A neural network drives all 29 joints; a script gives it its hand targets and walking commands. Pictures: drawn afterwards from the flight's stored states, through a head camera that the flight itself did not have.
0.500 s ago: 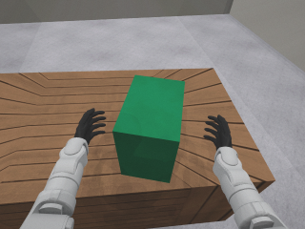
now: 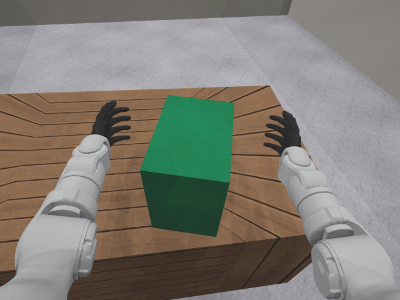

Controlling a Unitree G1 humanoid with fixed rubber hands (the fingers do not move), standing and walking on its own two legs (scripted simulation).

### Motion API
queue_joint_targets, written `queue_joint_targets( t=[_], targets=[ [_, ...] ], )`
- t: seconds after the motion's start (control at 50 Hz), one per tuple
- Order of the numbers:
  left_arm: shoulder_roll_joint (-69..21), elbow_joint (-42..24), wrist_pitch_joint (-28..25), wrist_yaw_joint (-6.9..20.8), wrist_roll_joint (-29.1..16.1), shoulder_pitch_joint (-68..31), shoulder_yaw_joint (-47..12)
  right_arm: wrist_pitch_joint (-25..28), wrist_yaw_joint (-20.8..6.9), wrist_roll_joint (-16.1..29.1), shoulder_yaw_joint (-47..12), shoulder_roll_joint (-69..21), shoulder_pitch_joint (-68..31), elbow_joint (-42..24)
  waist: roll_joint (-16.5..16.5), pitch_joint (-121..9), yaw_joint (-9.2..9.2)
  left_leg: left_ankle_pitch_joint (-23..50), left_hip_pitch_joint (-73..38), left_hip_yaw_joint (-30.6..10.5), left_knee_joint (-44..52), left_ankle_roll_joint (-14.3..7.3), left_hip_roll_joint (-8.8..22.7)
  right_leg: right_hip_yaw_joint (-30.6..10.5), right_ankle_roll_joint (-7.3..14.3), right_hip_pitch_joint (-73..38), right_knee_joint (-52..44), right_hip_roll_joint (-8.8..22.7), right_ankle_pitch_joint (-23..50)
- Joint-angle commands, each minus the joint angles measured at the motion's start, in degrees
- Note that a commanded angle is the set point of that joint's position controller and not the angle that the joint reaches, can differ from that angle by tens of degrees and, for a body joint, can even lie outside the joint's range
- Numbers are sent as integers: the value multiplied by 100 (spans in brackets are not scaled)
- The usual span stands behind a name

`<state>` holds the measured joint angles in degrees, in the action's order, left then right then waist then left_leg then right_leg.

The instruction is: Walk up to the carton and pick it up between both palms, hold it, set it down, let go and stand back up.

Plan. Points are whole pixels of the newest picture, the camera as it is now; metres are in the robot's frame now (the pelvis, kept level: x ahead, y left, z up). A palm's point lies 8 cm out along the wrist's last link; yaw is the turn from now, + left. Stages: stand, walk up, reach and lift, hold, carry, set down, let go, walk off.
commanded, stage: reach and lift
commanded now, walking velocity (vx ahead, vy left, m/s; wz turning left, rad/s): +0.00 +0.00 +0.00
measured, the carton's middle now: (192, 166) +0.49 -0.02 -0.05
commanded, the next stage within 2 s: none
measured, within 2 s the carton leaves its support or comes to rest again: neither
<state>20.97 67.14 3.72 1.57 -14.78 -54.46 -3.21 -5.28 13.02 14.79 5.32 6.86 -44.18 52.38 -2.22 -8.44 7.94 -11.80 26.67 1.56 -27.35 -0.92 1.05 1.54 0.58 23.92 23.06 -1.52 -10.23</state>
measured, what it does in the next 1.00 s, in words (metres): stands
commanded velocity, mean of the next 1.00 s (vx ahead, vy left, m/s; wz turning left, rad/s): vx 0.00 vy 0.00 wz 0.00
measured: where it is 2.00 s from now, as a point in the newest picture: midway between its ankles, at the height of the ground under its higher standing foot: outside the picture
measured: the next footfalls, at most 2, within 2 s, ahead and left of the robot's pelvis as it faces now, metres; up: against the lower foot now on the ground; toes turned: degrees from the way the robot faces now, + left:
none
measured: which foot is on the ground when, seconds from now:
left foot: down 0.00-1.00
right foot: down 0.00-1.00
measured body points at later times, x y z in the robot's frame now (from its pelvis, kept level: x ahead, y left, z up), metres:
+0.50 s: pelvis +0.00 -0.01 -0.01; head +0.07 +0.04 +0.44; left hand +0.51 +0.16 +0.09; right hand +0.44 -0.21 +0.09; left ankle +0.01 +0.10 -0.74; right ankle +0.00 -0.11 -0.74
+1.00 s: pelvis -0.01 +0.00 -0.04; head +0.11 +0.05 +0.39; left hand +0.49 +0.16 -0.02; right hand +0.42 -0.20 +0.00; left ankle +0.01 +0.10 -0.74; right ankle +0.00 -0.11 -0.74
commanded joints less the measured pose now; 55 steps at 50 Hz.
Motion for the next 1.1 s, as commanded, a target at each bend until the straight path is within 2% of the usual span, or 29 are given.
queue_joint_targets(
  t=[0.0,0.02,0.04,0.08,0.14,0.16,0.18,0.2,0.28,0.3,0.32,0.4,0.44,0.5,0.52,0.54,0.56,0.58,0.66,0.72,0.76,0.8,0.82,0.88,0.92,0.98,1.0,1.04,1.08],
  targets=[
    [826,-886,-466,-65,-243,-4127,-155,235,-66,-11,240,954,-3667,-770,1073,-3322,147,1989,-2290,-191,-55,384,-26,200,3,-310,-17,-11,1763],
    [811,-682,-515,-80,-301,-4184,-329,205,-102,21,161,907,-3669,-699,1220,-3424,118,1918,-2224,-153,-137,375,-64,150,-25,-148,9,41,1775],
    [912,-518,-552,-70,-308,-4148,-298,245,-93,-9,148,942,-3855,-875,943,-3580,123,1982,-2168,-188,-131,315,-74,149,-41,-289,24,8,2065],
    [801,-338,-544,-77,-362,-4252,-458,252,-118,45,103,996,-4023,-789,1058,-3719,233,1989,-2125,-266,-143,314,-89,164,-79,-221,74,-18,2116],
    [1068,-322,-617,-48,-250,-4238,-107,287,-103,-30,193,1044,-3786,-398,815,-4209,147,2250,-2126,-187,-198,330,-75,125,-113,-559,196,-28,2665],
    [1134,-741,-648,-59,-300,-4461,-89,324,-102,-31,264,1152,-4081,-782,818,-4695,153,2476,-2305,-214,-200,347,-83,212,-133,-697,158,-49,2737],
    [1111,-638,-636,-91,-261,-4644,-138,322,-99,-61,366,1254,-4161,-621,1091,-4801,244,2452,-2291,-202,-281,394,-80,197,-108,-541,197,-38,2757],
    [1183,-242,-632,-100,-239,-4512,-63,313,-95,-72,279,1182,-4153,-555,904,-4494,139,2326,-2060,-132,-233,374,-105,187,-156,-627,191,-29,2766],
    [1153,345,-624,-44,-159,-4431,-71,324,-57,-94,262,1107,-4110,-173,765,-4249,133,2270,-1827,-163,-228,339,-82,168,-177,-767,204,-2,2887],
    [1060,355,-690,-46,-154,-4563,-112,301,-51,-74,286,1080,-4099,-35,1009,-4185,234,2141,-1718,-145,-267,346,-115,228,-168,-570,262,42,2730],
    [1102,470,-745,-21,-138,-4297,-75,386,-16,-134,237,1016,-3916,-122,774,-4159,200,2022,-1694,-123,-270,364,-128,167,-166,-754,204,59,2693],
    [800,266,-1041,11,-56,-4411,-227,639,-96,-62,230,870,-3864,134,1334,-4347,163,2403,-1787,-187,-366,397,-80,199,-68,-388,222,58,2644],
    [780,822,-1158,44,-28,-4180,-179,744,-116,-98,170,889,-3767,556,1239,-3940,166,2544,-1676,-222,-462,434,-20,228,-71,-223,314,83,2734],
    [880,806,-1462,74,36,-4023,-63,1052,-126,-111,242,766,-3635,388,1210,-4070,40,2395,-1303,-173,-531,398,-57,136,-89,-350,358,160,2837],
    [774,316,-1572,60,67,-4126,-143,1208,-110,-164,326,763,-3602,194,1423,-4469,125,2726,-1507,-169,-526,519,-56,241,-105,-440,400,113,3012],
    [668,722,-1689,47,78,-4091,-195,1273,-153,-171,269,661,-3545,552,1492,-4137,206,2810,-1460,-242,-707,526,-25,216,-50,22,489,111,2908],
    [691,496,-1806,28,100,-4236,-109,1398,-194,-267,304,708,-3581,398,1474,-4398,101,2894,-1399,-220,-753,550,-11,250,-55,-4,488,79,2921],
    [728,291,-1885,6,119,-4164,-22,1563,-173,-276,347,738,-3580,135,1336,-4785,182,3016,-1527,-191,-811,587,-43,274,-62,-182,561,46,3265],
    [685,666,-2232,-1,72,-4205,3,1844,-163,-397,339,613,-3764,-71,1163,-5289,165,2571,-612,-217,-996,474,-98,92,-110,-456,920,185,3661],
    [758,714,-2342,-32,226,-4330,119,2032,-168,-710,719,795,-3569,486,1205,-5447,366,2582,-508,-213,-1058,541,-63,157,-118,-451,1068,157,3645],
    [622,657,-2507,-17,441,-4216,275,2224,-218,-813,656,665,-3448,308,1330,-5568,194,2680,-479,-179,-1181,575,-66,135,-127,-296,1184,157,3567],
    [659,851,-2621,-29,431,-4233,376,2306,-240,-934,729,599,-3476,392,1035,-5665,276,2552,-333,-173,-1216,553,-83,184,-153,-341,1234,135,3499],
    [717,721,-2676,-42,555,-4157,453,2408,-246,-939,736,584,-3310,412,1230,-5976,203,2486,-287,-140,-1274,577,-108,105,-151,-456,1313,134,3675],
    [549,1033,-2703,-95,648,-4155,343,2547,-338,-928,862,812,-3438,915,1512,-5660,187,2365,-320,-151,-1392,648,-13,178,-83,178,1385,86,2759],
    [439,1167,-2763,-106,543,-4180,341,2611,-366,-847,753,623,-3526,698,1368,-5588,117,2331,-270,-133,-1468,633,-23,211,-104,337,1368,77,2531],
    [374,1151,-2842,-168,584,-4273,229,2673,-404,-848,873,723,-3451,1224,1593,-5521,220,2472,-400,-122,-1597,716,-30,285,-31,859,1428,56,2157],
    [403,1214,-2810,-175,640,-4249,350,2655,-427,-785,765,696,-3481,1069,1693,-5502,52,2377,-388,-123,-1648,692,-16,214,-50,958,1424,50,2105],
    [365,1276,-2837,-223,581,-4376,258,2648,-449,-786,853,721,-3717,1239,1647,-5425,91,2336,-405,-170,-1617,695,17,244,-36,1202,1398,32,1833],
    [271,1116,-2911,-226,520,-4231,237,2755,-443,-821,903,715,-3706,1181,1589,-5851,132,2769,-654,-157,-1756,735,-33,314,-15,1213,1501,1,2143]
  ],
)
